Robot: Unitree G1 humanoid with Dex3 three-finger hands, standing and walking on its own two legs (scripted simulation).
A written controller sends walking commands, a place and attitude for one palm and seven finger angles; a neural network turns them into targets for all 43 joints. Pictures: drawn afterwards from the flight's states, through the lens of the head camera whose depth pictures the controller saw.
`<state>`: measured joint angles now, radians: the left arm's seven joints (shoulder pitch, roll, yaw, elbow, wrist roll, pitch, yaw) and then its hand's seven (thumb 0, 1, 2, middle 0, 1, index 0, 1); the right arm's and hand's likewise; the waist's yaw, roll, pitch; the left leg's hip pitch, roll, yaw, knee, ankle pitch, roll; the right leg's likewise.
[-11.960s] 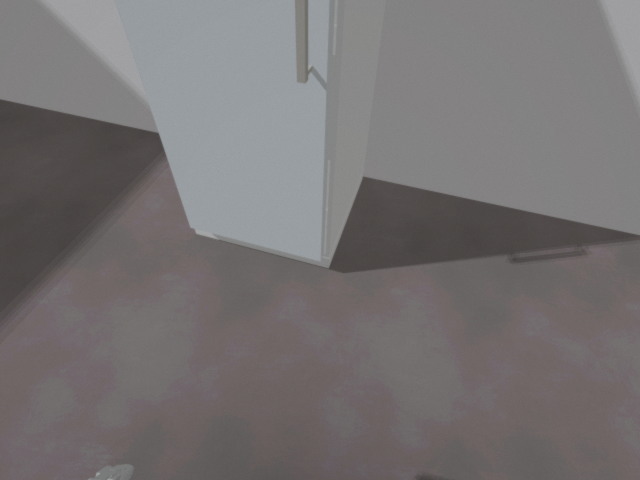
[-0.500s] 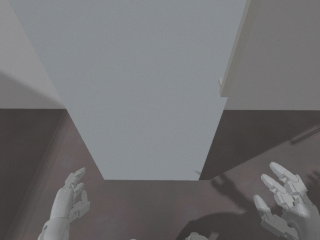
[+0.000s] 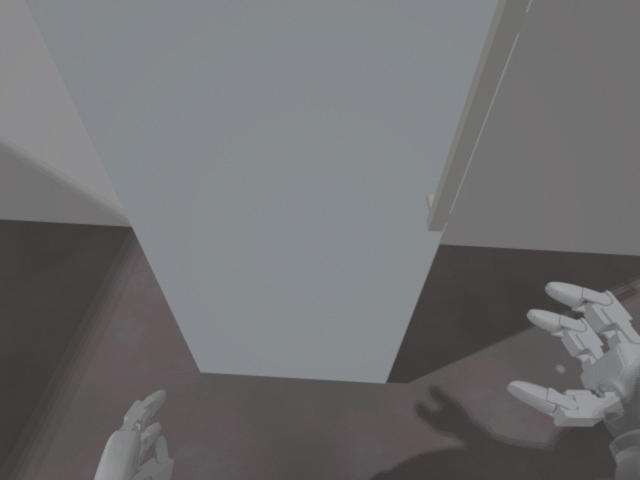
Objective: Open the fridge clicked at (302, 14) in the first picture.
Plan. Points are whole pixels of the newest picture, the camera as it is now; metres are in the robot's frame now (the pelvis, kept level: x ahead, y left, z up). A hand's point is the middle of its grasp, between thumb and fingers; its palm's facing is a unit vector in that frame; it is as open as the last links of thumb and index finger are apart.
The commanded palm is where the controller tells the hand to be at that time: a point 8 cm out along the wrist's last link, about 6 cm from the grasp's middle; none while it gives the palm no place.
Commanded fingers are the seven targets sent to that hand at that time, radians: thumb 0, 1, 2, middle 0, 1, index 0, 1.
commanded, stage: raise the hand to about handle height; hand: right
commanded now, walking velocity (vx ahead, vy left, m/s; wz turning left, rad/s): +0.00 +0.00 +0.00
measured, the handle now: (462, 124) +0.49 -0.15 +0.23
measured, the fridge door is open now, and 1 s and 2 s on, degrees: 0 0 0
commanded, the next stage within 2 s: move the hooked fingers beside the handle in 1.10 s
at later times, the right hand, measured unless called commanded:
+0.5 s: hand out of the picture +0.26 -0.29 +0.19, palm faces +0.11 +0.99 -0.09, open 13.9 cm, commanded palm +0.22 -0.33 +0.20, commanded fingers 0.00 0.50 -0.30 0.30 1.20 0.30 1.20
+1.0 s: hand out of the picture +0.27 -0.27 +0.20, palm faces +0.11 +0.99 -0.07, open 14.0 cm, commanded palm +0.24 -0.31 +0.22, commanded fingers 0.00 0.50 -0.30 0.30 1.20 0.30 1.20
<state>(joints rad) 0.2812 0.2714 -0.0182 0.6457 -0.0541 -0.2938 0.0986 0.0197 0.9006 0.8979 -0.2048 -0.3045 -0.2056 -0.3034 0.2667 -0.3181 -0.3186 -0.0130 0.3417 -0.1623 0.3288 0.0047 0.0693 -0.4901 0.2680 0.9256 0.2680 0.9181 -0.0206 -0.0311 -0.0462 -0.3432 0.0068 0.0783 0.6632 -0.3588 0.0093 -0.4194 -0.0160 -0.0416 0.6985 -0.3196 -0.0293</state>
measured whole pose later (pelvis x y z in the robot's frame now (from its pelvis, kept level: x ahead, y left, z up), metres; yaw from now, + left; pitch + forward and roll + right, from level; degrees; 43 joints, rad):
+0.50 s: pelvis +0.00 -0.01 +0.02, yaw -1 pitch -3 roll +1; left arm 0.20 0.23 -0.11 0.62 -0.07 -0.24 0.12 0.02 0.90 0.90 -0.21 -0.30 -0.21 -0.30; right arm -0.07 -0.45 -0.44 0.03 0.32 0.16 0.39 -0.01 0.49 -0.31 0.30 1.20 0.30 1.19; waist -0.07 -0.04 0.00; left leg -0.14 0.02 0.09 0.47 -0.27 0.00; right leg -0.23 0.01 -0.03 0.51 -0.23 -0.04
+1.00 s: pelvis +0.00 +0.01 +0.02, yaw -1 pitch -3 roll +1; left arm 0.21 0.27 -0.07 0.62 -0.09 -0.22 0.11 0.02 0.90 0.90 -0.20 -0.30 -0.20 -0.30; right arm -0.12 -0.47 -0.48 0.09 0.32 0.22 0.41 -0.01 0.50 -0.30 0.30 1.20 0.30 1.20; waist -0.05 -0.05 -0.01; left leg -0.13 0.00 0.09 0.46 -0.27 0.02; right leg -0.21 -0.01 -0.03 0.49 -0.22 -0.02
